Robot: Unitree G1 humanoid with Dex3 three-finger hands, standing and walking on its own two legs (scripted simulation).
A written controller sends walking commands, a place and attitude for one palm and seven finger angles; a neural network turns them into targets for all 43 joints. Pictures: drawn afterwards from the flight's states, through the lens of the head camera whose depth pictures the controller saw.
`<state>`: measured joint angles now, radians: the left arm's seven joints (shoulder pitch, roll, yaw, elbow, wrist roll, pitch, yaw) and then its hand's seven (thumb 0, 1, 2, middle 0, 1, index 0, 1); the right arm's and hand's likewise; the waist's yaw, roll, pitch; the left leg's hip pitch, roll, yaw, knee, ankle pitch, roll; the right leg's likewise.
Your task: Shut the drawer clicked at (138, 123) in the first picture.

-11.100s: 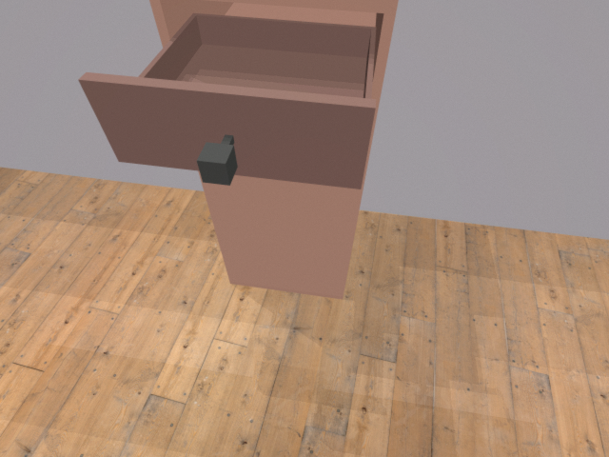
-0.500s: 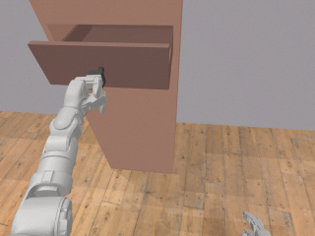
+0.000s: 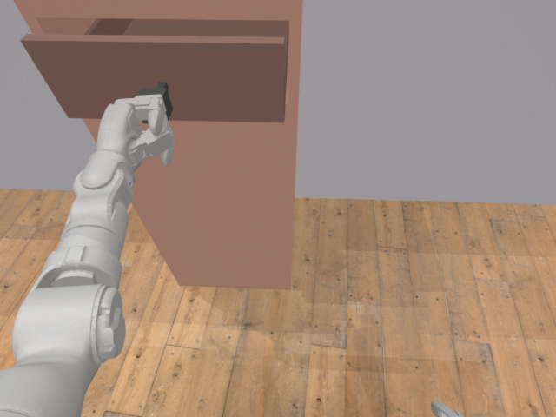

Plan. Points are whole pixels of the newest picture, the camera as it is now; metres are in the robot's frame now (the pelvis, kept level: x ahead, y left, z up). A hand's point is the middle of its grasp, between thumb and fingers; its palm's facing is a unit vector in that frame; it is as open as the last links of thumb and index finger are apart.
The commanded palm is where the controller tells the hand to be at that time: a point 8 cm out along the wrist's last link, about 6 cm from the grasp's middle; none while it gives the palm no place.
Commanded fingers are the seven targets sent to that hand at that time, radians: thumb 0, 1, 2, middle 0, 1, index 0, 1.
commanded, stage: push the drawer shut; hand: left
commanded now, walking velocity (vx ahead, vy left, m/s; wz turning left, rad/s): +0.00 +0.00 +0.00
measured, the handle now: (157, 98) +0.54 +0.19 +0.16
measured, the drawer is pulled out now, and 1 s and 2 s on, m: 0.06 0.00 0.00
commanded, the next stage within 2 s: pull the fist back off the drawer in 0.78 s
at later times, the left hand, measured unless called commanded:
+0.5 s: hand (180, 109) +0.52 +0.15 +0.16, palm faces -0.03 -1.00 -0.03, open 2.9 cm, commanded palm +0.52 +0.20 +0.16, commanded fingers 0.00 0.90 0.90 -1.40 -1.60 -1.40 -1.60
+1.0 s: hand (176, 107) +0.53 +0.16 +0.16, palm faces -0.03 -1.00 -0.03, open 2.7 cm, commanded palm +0.55 +0.21 +0.16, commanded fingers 0.00 0.90 0.90 -1.40 -1.60 -1.40 -1.60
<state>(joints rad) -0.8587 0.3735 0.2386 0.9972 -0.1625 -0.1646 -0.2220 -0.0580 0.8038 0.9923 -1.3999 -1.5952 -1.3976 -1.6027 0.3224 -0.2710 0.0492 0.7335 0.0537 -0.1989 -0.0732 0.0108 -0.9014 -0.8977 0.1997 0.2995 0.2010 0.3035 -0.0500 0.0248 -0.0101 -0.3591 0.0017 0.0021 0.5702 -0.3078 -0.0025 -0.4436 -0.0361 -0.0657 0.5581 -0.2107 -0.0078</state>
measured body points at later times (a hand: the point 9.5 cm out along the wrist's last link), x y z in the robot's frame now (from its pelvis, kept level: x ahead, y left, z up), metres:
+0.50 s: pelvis +0.01 +0.01 +0.00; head +0.08 +0.00 +0.44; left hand +0.52 +0.21 +0.16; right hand +0.02 -0.26 -0.13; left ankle -0.01 +0.12 -0.73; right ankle +0.04 -0.12 -0.73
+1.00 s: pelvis +0.00 +0.01 -0.01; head +0.09 +0.00 +0.44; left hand +0.52 +0.22 +0.16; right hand -0.01 -0.26 -0.12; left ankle -0.01 +0.12 -0.73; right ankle +0.04 -0.12 -0.73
